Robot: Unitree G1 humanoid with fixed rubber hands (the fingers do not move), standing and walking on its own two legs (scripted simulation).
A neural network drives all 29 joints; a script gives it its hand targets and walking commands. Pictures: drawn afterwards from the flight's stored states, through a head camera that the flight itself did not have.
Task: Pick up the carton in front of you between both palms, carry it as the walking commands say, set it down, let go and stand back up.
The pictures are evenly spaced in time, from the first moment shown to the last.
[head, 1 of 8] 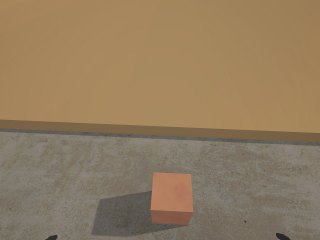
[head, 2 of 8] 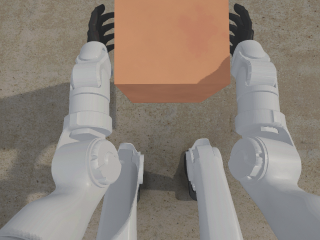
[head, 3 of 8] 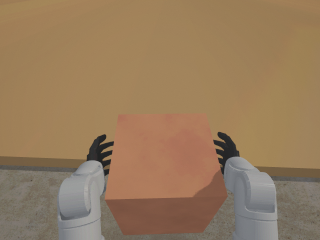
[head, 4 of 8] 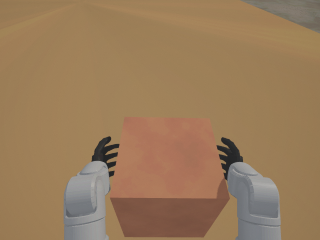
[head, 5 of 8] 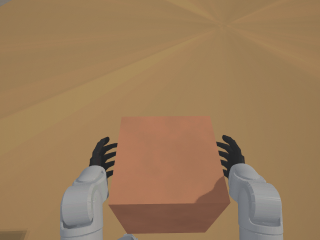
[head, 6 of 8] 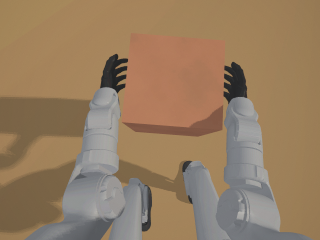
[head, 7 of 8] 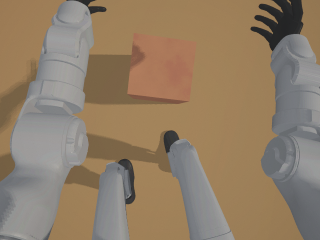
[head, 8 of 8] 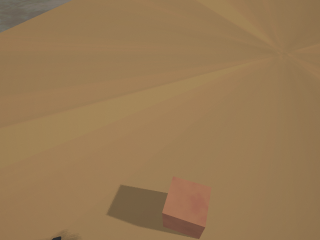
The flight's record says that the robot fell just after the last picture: no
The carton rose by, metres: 0.90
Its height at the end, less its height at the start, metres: +0.11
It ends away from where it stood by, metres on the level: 5.10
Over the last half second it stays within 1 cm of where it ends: yes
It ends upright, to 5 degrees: yes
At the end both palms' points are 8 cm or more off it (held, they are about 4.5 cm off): yes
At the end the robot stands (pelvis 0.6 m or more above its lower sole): yes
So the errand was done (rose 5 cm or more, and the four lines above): yes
